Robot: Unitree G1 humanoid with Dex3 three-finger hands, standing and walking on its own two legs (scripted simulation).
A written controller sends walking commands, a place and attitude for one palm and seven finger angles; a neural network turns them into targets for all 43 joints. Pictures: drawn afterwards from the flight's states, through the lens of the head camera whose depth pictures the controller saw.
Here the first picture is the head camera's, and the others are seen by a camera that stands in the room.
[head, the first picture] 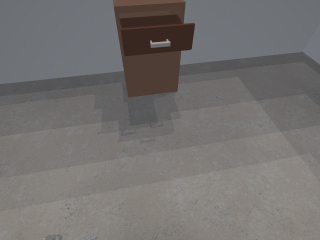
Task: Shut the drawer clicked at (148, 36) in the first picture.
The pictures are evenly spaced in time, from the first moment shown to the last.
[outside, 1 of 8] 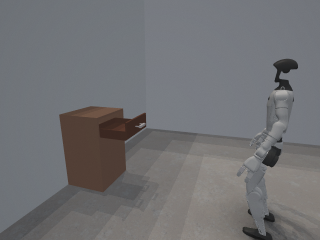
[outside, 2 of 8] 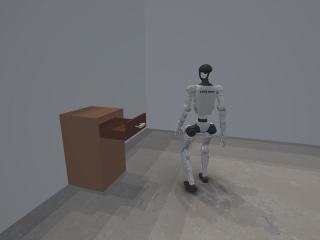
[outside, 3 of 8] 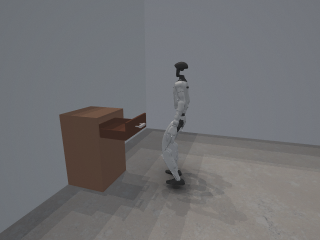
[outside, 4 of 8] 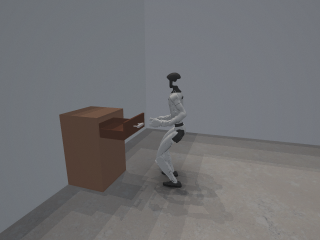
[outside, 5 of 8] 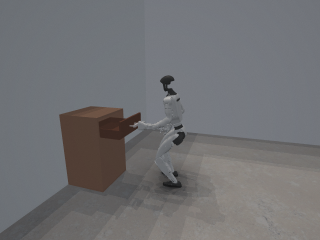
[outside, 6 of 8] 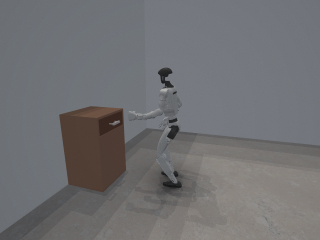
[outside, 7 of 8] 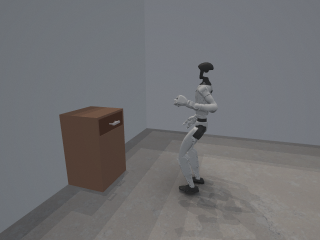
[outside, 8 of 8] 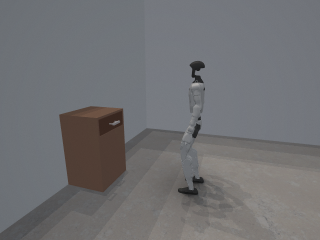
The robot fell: no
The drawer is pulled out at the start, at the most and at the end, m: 0.30 0.30 0.00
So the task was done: yes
